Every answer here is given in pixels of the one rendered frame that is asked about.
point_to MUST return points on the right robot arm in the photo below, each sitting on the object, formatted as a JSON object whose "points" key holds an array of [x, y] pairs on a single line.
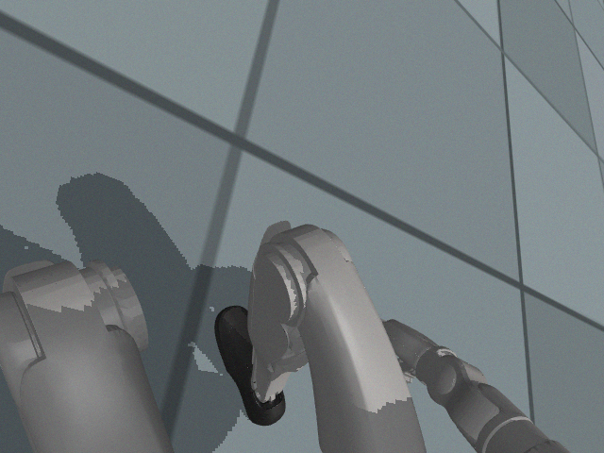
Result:
{"points": [[486, 418]]}

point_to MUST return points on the right robot hand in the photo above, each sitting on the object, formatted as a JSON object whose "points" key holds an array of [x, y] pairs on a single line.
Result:
{"points": [[409, 345]]}

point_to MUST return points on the right robot foot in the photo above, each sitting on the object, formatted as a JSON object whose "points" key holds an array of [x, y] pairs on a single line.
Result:
{"points": [[235, 347]]}

